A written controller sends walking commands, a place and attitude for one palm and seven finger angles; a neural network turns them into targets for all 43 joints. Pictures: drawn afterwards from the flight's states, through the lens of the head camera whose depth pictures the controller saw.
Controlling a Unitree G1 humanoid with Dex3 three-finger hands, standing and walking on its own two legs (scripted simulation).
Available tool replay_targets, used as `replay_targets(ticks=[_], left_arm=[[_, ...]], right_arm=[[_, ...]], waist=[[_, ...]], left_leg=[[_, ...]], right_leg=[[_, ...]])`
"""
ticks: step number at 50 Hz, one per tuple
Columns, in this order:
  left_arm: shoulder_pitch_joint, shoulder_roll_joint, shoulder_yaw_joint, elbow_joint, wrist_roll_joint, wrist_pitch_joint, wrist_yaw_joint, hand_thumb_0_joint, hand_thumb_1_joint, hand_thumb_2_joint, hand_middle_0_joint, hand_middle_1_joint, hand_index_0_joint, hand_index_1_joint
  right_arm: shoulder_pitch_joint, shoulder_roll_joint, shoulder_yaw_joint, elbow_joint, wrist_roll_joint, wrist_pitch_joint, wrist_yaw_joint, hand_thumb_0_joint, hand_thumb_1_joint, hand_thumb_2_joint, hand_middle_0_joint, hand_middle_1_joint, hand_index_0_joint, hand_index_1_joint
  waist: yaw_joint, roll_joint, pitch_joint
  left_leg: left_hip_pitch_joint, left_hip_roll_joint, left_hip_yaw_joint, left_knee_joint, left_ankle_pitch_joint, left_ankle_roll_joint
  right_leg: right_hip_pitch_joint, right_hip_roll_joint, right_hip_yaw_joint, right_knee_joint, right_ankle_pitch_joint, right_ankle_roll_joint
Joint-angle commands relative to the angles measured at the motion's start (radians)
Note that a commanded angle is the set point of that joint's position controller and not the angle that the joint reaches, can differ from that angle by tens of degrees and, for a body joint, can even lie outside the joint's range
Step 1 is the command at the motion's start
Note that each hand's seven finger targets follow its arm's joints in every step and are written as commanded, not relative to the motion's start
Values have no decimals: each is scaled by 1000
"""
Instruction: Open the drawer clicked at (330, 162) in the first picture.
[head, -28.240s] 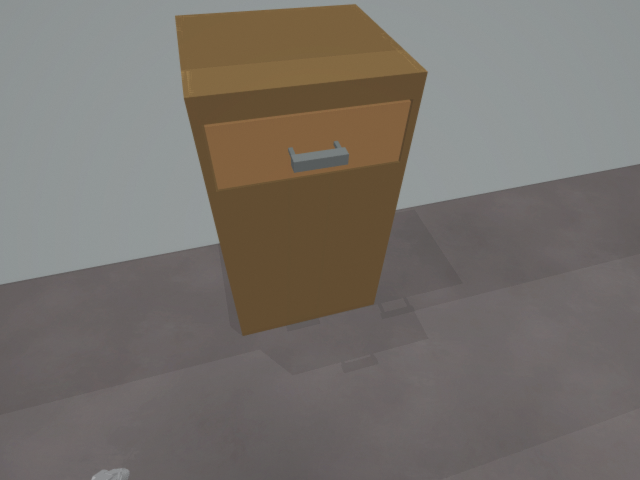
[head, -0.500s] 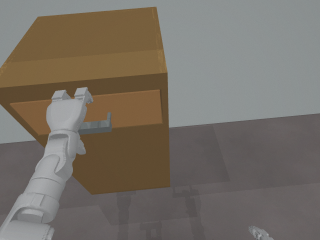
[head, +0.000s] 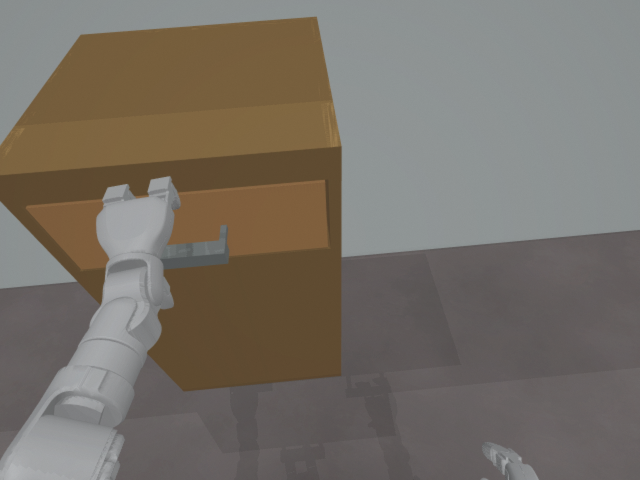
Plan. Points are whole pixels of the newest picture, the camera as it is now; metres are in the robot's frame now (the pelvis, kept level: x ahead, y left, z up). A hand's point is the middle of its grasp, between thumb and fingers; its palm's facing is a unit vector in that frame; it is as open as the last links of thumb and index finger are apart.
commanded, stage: lower the fingers behind the handle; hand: left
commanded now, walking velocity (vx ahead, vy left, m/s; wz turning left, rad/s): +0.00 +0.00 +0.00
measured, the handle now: (190, 244) +0.46 +0.25 -0.01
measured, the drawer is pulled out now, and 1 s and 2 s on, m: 0.00 0.00 0.00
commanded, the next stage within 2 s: lift the fingers back up to retry in 1.42 s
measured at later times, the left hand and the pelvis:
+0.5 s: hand (182, 271) +0.39 +0.24 +0.01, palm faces +0.06 +0.02 -1.00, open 13.9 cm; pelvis -0.01 +0.00 -0.01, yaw +0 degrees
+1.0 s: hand (172, 279) +0.39 +0.25 +0.00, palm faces +0.02 -0.02 -1.00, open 14.1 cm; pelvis +0.00 +0.00 -0.02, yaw +1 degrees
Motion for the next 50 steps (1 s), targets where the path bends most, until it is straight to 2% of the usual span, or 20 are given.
replay_targets(ticks=[1,3,5,8,10,11,13,15,18,20,22,26,29,32,35,37,39,44,46,50], left_arm=[[-233,118,-55,-112,-23,120,-129,0,-500,300,-300,-1200,-300,-1200],[-314,89,-84,-235,-57,34,-209,0,-500,300,-300,-1200,-300,-1200],[-359,121,-52,-362,-77,-109,-242,0,-500,300,-300,-1200,-300,-1200],[-386,148,-27,-418,-29,-258,-183,0,-500,300,-300,-1200,-300,-1200],[-352,58,-78,-336,23,-305,-131,0,-500,300,-300,-1200,-300,-1200],[-350,44,-74,-288,30,-311,-102,0,-500,300,-300,-1200,-300,-1200],[-317,125,35,-219,28,-298,-42,0,-500,300,-300,-1200,-300,-1200],[-293,179,112,-198,18,-261,23,0,-500,300,-300,-1200,-300,-1200],[-316,280,203,-160,49,-182,114,0,-500,300,-300,-1200,-300,-1200],[-342,288,192,-155,74,-132,151,0,-500,300,-300,-1200,-300,-1200],[-326,240,139,-90,80,-69,159,0,-500,300,-300,-1200,-300,-1200],[-342,203,69,11,17,5,73,0,-500,300,-300,-1200,-300,-1200],[-344,183,34,20,-15,-38,-17,0,-500,300,-300,-1200,-300,-1200],[-262,168,28,50,-5,-116,-80,0,-500,300,-300,-1200,-300,-1200],[-188,183,67,17,13,-210,-85,0,-500,300,-300,-1200,-300,-1200],[-153,120,31,12,11,-239,-74,0,-500,300,-300,-1200,-300,-1200],[-138,123,45,9,12,-256,-55,0,-500,300,-300,-1200,-300,-1200],[-206,132,53,-7,36,-241,19,0,-500,300,-300,-1200,-300,-1200],[-202,84,18,-10,40,-217,40,0,-500,300,-300,-1200,-300,-1200],[-183,101,32,33,43,-152,58,0,-500,300,-300,-1200,-300,-1200]], right_arm=[[-24,-184,-49,-153,16,-11,-21,0,-900,-900,200,300,200,300],[-19,-183,-56,-165,5,-20,-39,0,-900,-900,200,300,200,300],[1,-168,-58,-160,-12,-46,-55,0,-900,-900,200,300,200,300],[47,-143,-66,-121,-33,-74,-54,0,-900,-900,200,300,200,300],[72,-127,-74,-97,-34,-80,-34,0,-900,-900,200,300,200,300],[79,-128,-78,-90,-32,-81,-24,0,-900,-900,200,300,200,300],[86,-146,-90,-86,-28,-76,-13,0,-900,-900,200,300,200,300],[80,-148,-90,-103,-25,-70,-5,0,-900,-900,200,300,200,300],[61,-149,-80,-97,-35,-60,-2,0,-900,-900,200,300,200,300],[49,-143,-76,-103,-32,-55,-1,0,-900,-900,200,300,200,300],[39,-143,-73,-101,-26,-49,-3,0,-900,-900,200,300,200,300],[62,-162,-68,-102,-6,-46,-19,0,-900,-900,200,300,200,300],[85,-167,-67,-104,-2,-49,-38,0,-900,-900,200,300,200,300],[99,-165,-62,-105,-9,-51,-44,0,-900,-900,200,300,200,300],[111,-157,-70,-115,-16,-51,-36,0,-900,-900,200,300,200,300],[119,-153,-78,-117,-16,-55,-25,0,-900,-900,200,300,200,300],[128,-157,-84,-119,-12,-58,-16,0,-900,-900,200,300,200,300],[142,-163,-99,-105,-12,-61,0,0,-900,-900,200,300,200,300],[139,-160,-103,-104,-14,-60,7,0,-900,-900,200,300,200,300],[141,-166,-99,-100,-15,-50,13,0,-900,-900,200,300,200,300]], waist=[[-47,-159,-281],[-90,-160,-274],[-91,-83,-283],[-78,69,-296],[-81,90,-186],[-80,54,-166],[-43,-2,-194],[-8,-34,-291],[23,-20,-371],[16,-2,-399],[-6,-12,-370],[-60,-103,-307],[-82,-118,-299],[-68,-109,-253],[-38,-69,-257],[-43,-73,-234],[-45,-86,-216],[-58,-57,-266],[-63,-61,-286],[-59,-75,-304]], left_leg=[[168,29,30,-84,334,-7],[217,27,10,-64,338,11],[263,16,-6,-39,354,23],[332,26,-34,-11,419,0],[301,43,-56,9,404,-30],[266,45,-62,9,355,-34],[199,41,-59,3,301,-40],[158,29,-31,11,294,-29],[90,18,-6,20,314,-27],[82,18,11,23,318,-22],[65,18,26,18,292,-18],[44,21,32,-6,223,2],[70,21,28,-6,229,15],[50,17,27,5,238,17],[36,19,26,25,274,13],[27,21,26,38,271,10],[9,23,22,51,265,8],[17,27,13,81,263,3],[30,29,15,90,280,0],[22,28,13,99,304,-1]], right_leg=[[227,-31,-70,-115,386,-14],[198,-37,-69,-125,394,-8],[159,-38,-66,-108,378,-9],[43,-31,-73,-73,299,-24],[-107,-17,-101,-51,208,-36],[-133,-14,-109,-43,181,-37],[-97,-9,-110,-23,169,-47],[-21,-9,-99,-5,210,-45],[59,-11,-82,21,272,-44],[82,-12,-72,20,300,-39],[87,-11,-67,1,299,-32],[121,-19,-58,-58,290,-11],[131,-27,-56,-73,314,-6],[111,-30,-51,-68,337,-9],[95,-27,-45,-39,367,-20],[56,-25,-51,-31,356,-21],[25,-20,-55,-21,336,-24],[-46,-14,-62,16,294,-28],[-55,-12,-68,22,302,-27],[-45,-8,-75,33,321,-28]])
